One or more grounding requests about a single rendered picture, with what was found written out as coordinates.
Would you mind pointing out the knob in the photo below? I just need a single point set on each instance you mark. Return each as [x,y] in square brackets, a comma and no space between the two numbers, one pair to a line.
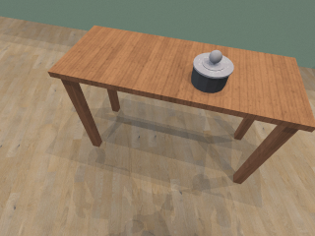
[215,56]

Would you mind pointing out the pot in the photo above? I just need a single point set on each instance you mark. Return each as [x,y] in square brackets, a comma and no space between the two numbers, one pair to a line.
[205,84]

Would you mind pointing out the lid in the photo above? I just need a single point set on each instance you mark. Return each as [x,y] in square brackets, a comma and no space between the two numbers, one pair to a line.
[206,68]

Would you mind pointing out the table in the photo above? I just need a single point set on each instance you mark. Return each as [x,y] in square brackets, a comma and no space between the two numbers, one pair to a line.
[263,87]

